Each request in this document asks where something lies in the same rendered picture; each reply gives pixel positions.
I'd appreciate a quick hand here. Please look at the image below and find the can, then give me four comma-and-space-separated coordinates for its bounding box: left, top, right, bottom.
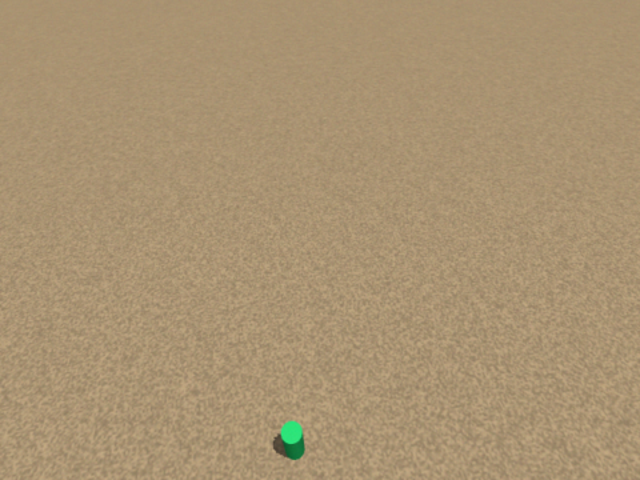
281, 421, 305, 460

